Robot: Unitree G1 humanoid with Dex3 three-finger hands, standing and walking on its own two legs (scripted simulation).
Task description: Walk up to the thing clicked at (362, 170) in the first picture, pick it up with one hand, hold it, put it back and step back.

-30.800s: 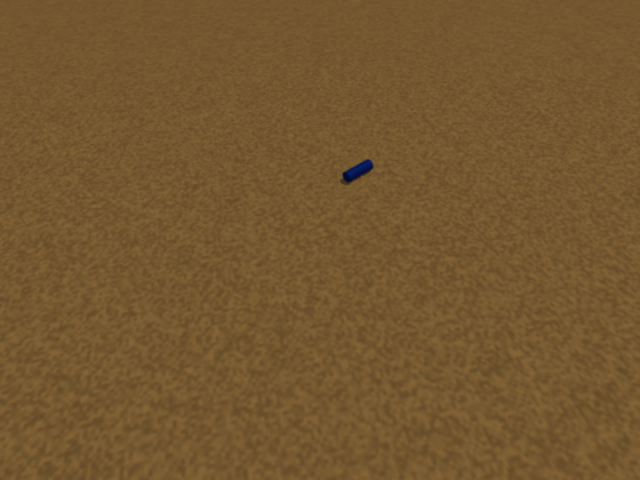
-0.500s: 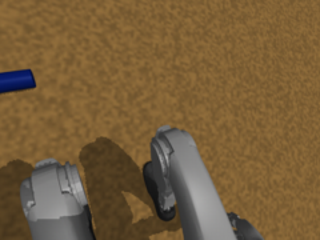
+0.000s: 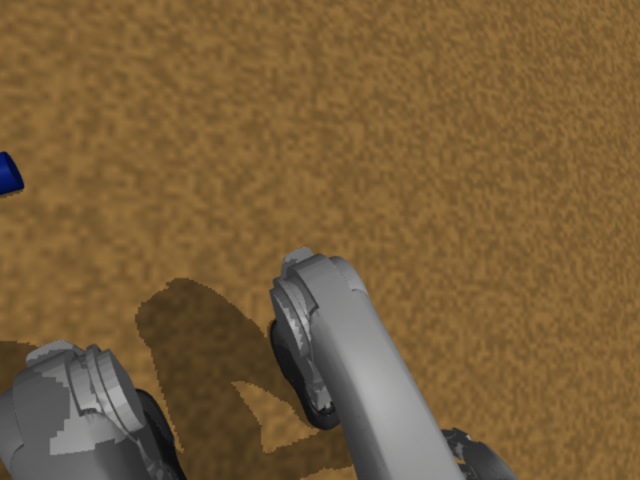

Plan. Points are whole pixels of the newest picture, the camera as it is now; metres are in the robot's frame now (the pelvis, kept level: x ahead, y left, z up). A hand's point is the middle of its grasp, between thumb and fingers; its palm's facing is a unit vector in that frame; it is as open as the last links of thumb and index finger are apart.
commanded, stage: approach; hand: left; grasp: from above
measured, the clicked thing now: out of the picture +0.54 +0.30 -0.30
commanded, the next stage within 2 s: close in in 0.14 s
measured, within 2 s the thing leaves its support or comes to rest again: neither
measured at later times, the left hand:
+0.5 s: hand out of the picture +0.54 +0.30 -0.18, palm faces -0.47 -0.04 -0.88, open 13.8 cm
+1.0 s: hand out of the picture +0.52 +0.29 -0.24, palm faces -0.46 -0.07 -0.89, open 13.9 cm
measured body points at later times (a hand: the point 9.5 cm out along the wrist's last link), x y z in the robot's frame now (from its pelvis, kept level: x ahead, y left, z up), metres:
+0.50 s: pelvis +0.00 +0.01 +0.00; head +0.27 +0.12 +0.34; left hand +0.56 +0.30 -0.13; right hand +0.04 -0.25 -0.07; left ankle +0.07 +0.13 -0.29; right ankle +0.11 -0.12 -0.29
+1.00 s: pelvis +0.00 +0.01 -0.01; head +0.30 +0.11 +0.31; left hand +0.54 +0.29 -0.19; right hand +0.01 -0.25 -0.07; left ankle +0.07 +0.13 -0.29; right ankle +0.11 -0.13 -0.29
